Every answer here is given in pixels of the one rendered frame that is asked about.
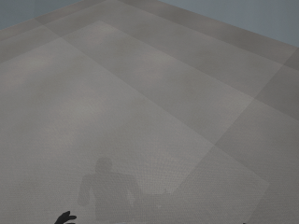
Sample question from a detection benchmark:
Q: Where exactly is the left robot hand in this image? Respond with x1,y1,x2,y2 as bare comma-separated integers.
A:
54,211,77,224

